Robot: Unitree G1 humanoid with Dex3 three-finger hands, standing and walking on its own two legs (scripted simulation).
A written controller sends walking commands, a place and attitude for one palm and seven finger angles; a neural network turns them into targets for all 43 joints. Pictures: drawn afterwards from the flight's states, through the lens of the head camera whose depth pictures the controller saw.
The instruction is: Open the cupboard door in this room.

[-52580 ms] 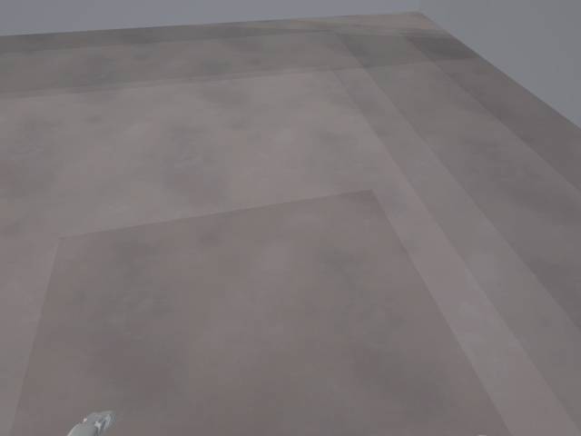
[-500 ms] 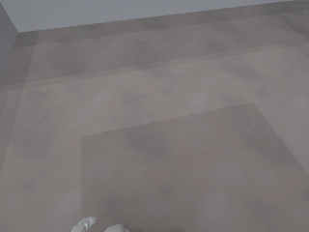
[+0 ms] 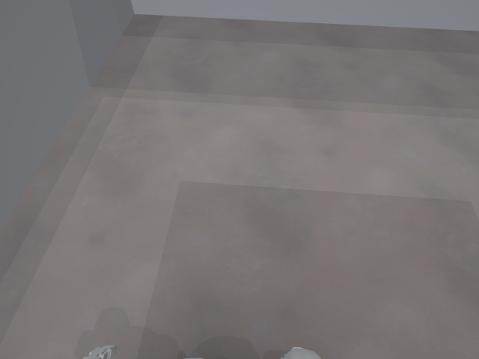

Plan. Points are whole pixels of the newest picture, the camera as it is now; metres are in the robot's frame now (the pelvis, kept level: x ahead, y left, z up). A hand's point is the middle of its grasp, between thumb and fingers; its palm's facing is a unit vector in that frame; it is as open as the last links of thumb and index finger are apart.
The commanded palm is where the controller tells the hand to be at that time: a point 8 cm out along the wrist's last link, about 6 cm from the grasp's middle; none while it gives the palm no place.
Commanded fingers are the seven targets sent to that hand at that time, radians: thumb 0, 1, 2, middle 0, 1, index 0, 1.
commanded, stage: turn to face it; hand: left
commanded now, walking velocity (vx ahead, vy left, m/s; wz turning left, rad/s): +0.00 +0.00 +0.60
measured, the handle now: out of the picture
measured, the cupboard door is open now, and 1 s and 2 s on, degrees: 43 43 43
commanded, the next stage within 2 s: none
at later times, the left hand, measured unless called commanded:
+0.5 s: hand out of the picture -0.03 +0.15 -0.17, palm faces +0.39 -0.89 -0.25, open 7.4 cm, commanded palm none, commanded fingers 0.00 0.90 0.90 -0.20 -0.30 -0.20 -0.30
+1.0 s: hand out of the picture -0.02 +0.14 -0.14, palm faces +0.58 -0.75 -0.31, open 7.4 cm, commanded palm none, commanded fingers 0.00 0.90 0.90 -0.20 -0.30 -0.20 -0.30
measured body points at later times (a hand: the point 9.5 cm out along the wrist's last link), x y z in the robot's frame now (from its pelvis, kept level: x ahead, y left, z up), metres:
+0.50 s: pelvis +0.00 -0.05 -0.01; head +0.05 -0.03 +0.44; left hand -0.05 +0.20 -0.15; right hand +0.21 -0.25 -0.14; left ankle -0.04 +0.06 -0.72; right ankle +0.01 -0.15 -0.74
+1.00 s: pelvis +0.02 -0.09 +0.00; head +0.08 -0.09 +0.44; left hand -0.05 +0.18 -0.12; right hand +0.22 -0.27 -0.17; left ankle -0.07 +0.02 -0.67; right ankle +0.07 -0.17 -0.74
